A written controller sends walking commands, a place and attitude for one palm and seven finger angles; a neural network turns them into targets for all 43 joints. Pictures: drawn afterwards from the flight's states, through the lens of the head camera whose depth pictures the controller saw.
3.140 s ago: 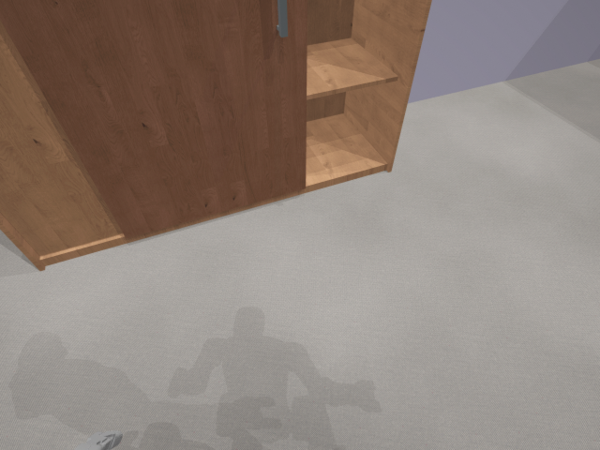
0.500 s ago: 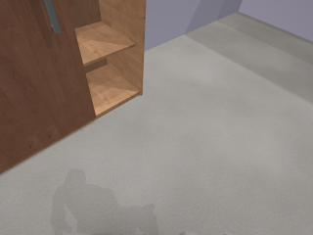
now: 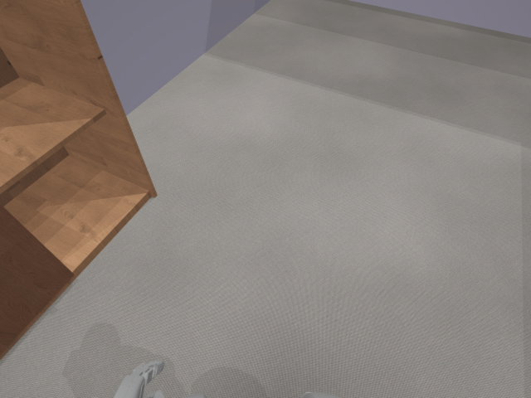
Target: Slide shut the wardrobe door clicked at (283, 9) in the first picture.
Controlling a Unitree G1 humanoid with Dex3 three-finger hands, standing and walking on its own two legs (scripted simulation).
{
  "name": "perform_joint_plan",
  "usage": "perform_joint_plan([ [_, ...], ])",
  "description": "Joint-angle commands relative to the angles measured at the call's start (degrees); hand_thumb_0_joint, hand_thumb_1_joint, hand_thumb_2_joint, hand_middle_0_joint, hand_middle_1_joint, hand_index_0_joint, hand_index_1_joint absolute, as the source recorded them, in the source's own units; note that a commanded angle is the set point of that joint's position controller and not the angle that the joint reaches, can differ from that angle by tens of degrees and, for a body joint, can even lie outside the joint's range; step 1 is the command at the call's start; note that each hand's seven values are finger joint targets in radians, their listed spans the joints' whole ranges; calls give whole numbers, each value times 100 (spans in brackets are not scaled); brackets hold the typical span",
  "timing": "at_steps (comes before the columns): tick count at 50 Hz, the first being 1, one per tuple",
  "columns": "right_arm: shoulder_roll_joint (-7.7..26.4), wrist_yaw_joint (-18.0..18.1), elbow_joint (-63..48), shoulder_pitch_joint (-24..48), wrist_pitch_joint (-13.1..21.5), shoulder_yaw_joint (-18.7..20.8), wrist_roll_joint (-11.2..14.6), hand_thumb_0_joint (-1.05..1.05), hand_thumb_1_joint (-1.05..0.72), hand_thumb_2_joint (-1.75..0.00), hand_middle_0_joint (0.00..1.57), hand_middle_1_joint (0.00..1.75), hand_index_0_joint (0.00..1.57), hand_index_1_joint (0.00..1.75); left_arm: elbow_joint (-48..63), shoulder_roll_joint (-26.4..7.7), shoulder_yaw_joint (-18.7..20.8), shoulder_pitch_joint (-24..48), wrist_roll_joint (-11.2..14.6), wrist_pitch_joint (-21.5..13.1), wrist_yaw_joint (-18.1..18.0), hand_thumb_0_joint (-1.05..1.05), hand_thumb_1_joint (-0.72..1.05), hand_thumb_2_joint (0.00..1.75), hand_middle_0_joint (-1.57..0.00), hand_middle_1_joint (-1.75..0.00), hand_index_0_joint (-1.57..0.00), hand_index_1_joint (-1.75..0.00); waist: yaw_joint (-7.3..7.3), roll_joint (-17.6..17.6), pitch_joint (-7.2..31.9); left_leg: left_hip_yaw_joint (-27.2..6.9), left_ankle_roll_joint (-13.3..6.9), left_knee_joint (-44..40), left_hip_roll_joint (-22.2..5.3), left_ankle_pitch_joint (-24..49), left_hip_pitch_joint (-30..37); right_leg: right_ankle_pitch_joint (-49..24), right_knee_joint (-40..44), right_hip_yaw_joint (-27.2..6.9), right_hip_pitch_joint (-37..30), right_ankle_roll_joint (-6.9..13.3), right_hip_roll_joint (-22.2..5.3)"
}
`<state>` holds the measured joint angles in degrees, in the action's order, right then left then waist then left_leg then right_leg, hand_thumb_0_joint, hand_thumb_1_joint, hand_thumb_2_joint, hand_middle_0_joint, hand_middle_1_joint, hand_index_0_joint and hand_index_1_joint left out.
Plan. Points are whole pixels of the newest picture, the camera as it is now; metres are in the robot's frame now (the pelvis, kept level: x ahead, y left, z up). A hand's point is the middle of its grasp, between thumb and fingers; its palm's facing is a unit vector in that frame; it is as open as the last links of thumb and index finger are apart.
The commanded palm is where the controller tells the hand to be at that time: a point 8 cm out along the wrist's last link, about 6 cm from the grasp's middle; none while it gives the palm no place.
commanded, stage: walk to a spot facing it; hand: left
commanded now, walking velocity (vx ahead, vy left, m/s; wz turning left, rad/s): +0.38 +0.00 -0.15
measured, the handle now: out of the picture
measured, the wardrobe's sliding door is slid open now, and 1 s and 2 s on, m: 0.47 0.47 0.47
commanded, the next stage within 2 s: turn to face it in 0.58 s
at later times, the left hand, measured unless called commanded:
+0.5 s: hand (128, 354) +0.22 +0.25 -0.16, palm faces -0.07 -0.99 -0.14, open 7.4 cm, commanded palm none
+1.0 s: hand (210, 223) +0.49 +0.12 -0.15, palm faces -0.24 -0.96 -0.18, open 7.4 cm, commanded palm none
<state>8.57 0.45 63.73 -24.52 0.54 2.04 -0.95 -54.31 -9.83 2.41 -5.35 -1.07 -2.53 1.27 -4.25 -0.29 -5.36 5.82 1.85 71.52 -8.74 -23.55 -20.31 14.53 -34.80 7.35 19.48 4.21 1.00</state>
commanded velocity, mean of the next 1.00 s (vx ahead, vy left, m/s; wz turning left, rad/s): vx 0.15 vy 0.00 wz -0.07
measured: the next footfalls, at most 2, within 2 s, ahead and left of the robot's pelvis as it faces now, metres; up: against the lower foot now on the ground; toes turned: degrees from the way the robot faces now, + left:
left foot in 0.30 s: +0.25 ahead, +0.15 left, +0.00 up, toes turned +6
right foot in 0.80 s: +0.40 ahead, -0.12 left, +0.00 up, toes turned -25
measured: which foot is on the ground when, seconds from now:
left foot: up 0.00-0.28, down 0.30-0.80, up 0.82-1.00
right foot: down 0.00-0.30, up 0.32-0.78, down 0.80-1.00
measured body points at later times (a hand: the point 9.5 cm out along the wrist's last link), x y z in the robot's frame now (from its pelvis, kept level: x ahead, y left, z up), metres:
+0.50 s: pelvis +0.20 +0.06 +0.02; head +0.22 +0.09 +0.47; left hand +0.23 +0.30 -0.15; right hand +0.22 -0.18 -0.11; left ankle +0.21 +0.14 -0.72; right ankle +0.17 -0.07 -0.62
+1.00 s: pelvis +0.33 +0.00 +0.00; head +0.34 -0.01 +0.45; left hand +0.51 +0.17 -0.13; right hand +0.26 -0.21 -0.16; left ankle +0.32 +0.13 -0.66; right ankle +0.36 -0.10 -0.72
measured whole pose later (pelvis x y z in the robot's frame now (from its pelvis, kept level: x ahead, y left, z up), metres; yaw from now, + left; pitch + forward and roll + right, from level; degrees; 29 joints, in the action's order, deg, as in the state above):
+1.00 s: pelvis +0.33 +0.00 +0.00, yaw -11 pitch -1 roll +0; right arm 7.5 1.0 61.1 -18.1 -2.5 2.6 -0.5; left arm -55.8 -7.1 1.6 -4.0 -1.6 -0.4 -1.3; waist -4.1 -1.4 -3.4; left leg 4.2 2.8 62.9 -6.4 -26.7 -24.7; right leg 13.1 -32.5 13.6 17.9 3.2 -4.0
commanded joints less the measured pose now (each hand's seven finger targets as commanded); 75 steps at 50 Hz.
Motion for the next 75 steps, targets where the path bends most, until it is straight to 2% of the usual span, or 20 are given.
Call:
perform_joint_plan([
  [1, 386, -7, -477, -79, 116, 140, -73, 0, -90, -90, 20, 30, 20, 30, -67, -857, 217, -750, -9, -116, -182, 0, 90, 90, -20, -30, -20, -30, 169, 458, 427, -225, 78, -522, -235, 497, -886, -957, 2138, -1452, -409, 657, -1540],
  [10, 397, -188, -1021, 1234, 245, 172, -51, 0, -90, -90, 20, 30, 20, 30, -277, -963, 246, -1253, -34, -127, -136, 0, 90, 90, -20, -30, -20, -30, 486, 722, 60, 25, 9, -3120, 165, 956, -343, 234, 2195, -1623, -462, 593, -1407],
  [13, 650, -135, -889, 727, 321, 222, -49, 0, -90, -90, 20, 30, 20, 30, -299, -967, 258, -1183, -11, -76, -134, 0, 90, 90, -20, -30, -20, -30, 137, 155, 113, 129, -27, -4076, 385, 1087, 1194, 159, 1390, -1450, 73, 367, -1124],
  [14, 1013, -65, -681, 8, 363, 297, -85, 0, -90, -90, 20, 30, 20, 30, -236, -790, 229, -1179, 9, -62, -105, 0, 90, 90, -20, -30, -20, -30, -170, -552, 423, -494, -191, -4597, -33, 538, 2179, -96, 89, -1139, 536, 165, -664],
  [15, 1680, -26, -555, -703, 393, 435, -188, 0, -90, -90, 20, 30, 20, 30, -135, -405, 175, -1344, 67, -58, -53, 0, 90, 90, -20, -30, -20, -30, -306, -2045, 846, -2447, -694, -5517, -1591, -66, 2925, 1225, -1894, -295, 1499, -165, 41],
  [16, 1650, 15, -526, -780, 344, 383, -149, 0, -90, -90, 20, 30, 20, 30, -18, -605, 180, -1137, 3, -80, -80, 0, 90, 90, -20, -30, -20, -30, -341, -1836, 830, -3199, -917, -6032, -2054, -464, 2733, 1733, -3027, -695, 1866, -156, -13],
  [19, 943, 75, -821, 386, 422, 173, -84, 0, -90, -90, 20, 30, 20, 30, -190, -551, 250, -954, -62, 14, 33, 0, 90, 90, -20, -30, -20, -30, 205, -456, -25, -1697, -760, -6178, -1612, 332, 1344, 445, -3764, -879, 1919, -269, -701],
  [23, 718, 130, -748, 447, 516, 132, -6, 0, -90, -90, 20, 30, 20, 30, -282, -313, 267, -1348, -74, 243, 58, 0, 90, 90, -20, -30, -20, -30, 483, -570, 196, -55, -569, -5969, -1108, 2309, 1347, -208, -3535, -665, 1667, -479, -754],
  [33, 805, 150, -484, 33, 313, 248, -47, 0, -90, -90, 20, 30, 20, 30, 246, -121, 241, -116, -41, 340, 82, 0, 90, 90, -20, -30, -20, -30, 196, -937, 0, 1051, -705, -5180, -1143, 4424, 1943, -280, -1085, 68, 1446, -512, -512],
  [37, 844, 145, -371, 132, 247, 228, -24, 0, -90, -90, 20, 30, 20, 30, 8, -208, 194, -915, -90, 183, -47, 0, 90, 90, -20, -30, -20, -30, 595, -774, 575, 927, -592, -3936, -1048, 4923, 1722, -650, 46, 167, -322, -282, -205],
  [38, 738, 116, -355, 159, 243, 197, 14, 0, -90, -90, 20, 30, 20, 30, -195, -453, 227, -1533, -110, 100, -111, 0, 90, 90, -20, -30, -20, -30, 893, -360, 941, 945, -396, -3034, -780, 4324, 1290, -1630, 620, 29, -1353, -270, -370],
  [40, 210, 119, -369, -337, 172, 83, 131, 0, -90, -90, 20, 30, 20, 30, -508, -1230, 282, -2142, 9, -49, -216, 0, 90, 90, -20, -30, -20, -30, 839, 1024, 2053, 276, 11, -599, 330, -1295, -337, -5928, 552, -1968, -2997, 829, -2695],
  [42, 182, 140, -410, -159, 16, 78, 101, 0, -90, -90, 20, 30, 20, 30, -272, -1180, 238, -1374, 20, -30, -278, 0, 90, 90, -20, -30, -20, -30, 678, 1354, 1781, -531, -13, -96, 224, -1147, -492, -4196, 1209, -1955, -2003, 793, -2672],
  [46, 196, 69, -304, -54, -227, 105, 33, 0, -90, -90, 20, 30, 20, 30, 67, -757, 138, -205, -17, 112, -367, 0, 90, 90, -20, -30, -20, -30, 232, 625, 655, -372, 87, -526, 85, -334, -291, -1980, 1717, -592, -255, 422, -2235],
  [57, 431, -119, -1009, 521, -221, 250, -26, 0, -90, -90, 20, 30, 20, 30, 379, -952, 350, -315, -38, 331, -344, 0, 90, 90, -20, -30, -20, -30, 253, 565, 534, 267, 20, -3369, 348, 548, 344, -4, 877, 302, -56, -42, -2179],
  [58, 649, -133, -1013, 282, -191, 303, -37, 0, -90, -90, 20, 30, 20, 30, 442, -838, 329, -321, 5, 381, -324, 0, 90, 90, -20, -30, -20, -30, 125, -236, 596, -147, -66, -4248, 207, 898, 744, 395, 89, 464, 263, -274, -1921],
  [59, 1261, -110, -1107, 95, -138, 432, -85, 0, -90, -90, 20, 30, 20, 30, 638, -515, 303, -413, 55, 430, -272, 0, 90, 90, -20, -30, -20, -30, 45, -1940, 516, -2243, -673, -5206, -1071, 1806, 948, 1660, -1285, 718, 1310, -778, -1099],
  [60, 1650, -58, -1167, -39, -128, 507, -123, 0, -90, -90, 20, 30, 20, 30, 914, -460, 249, 35, 14, 424, -243, 0, 90, 90, -20, -30, -20, -30, -154, -1979, 475, -3301, -1362, -5686, -1867, 2282, 764, 2343, -2586, 145, 1692, -844, -729],
  [65, 1277, 78, -1411, 1092, 14, 350, -38, 0, -90, -90, 20, 30, 20, 30, 496, -674, 359, -413, -24, 407, -169, 0, 90, 90, -20, -30, -20, -30, 364, -772, 853, -1819, -926, -5335, -640, 2391, 996, 528, -3462, -682, 1663, -916, -748],
  [75, 1590, 12, -1367, 936, -122, 484, -39, 0, -90, -90, 20, 30, 20, 30, 650, -784, 298, -256, 61, 433, -250, 0, 90, 90, -20, -30, -20, -30, 128, -725, 928, -2407, -1250, -5229, -568, 2574, 1456, 1117, -1732, -732, 1025, -971, -477],
])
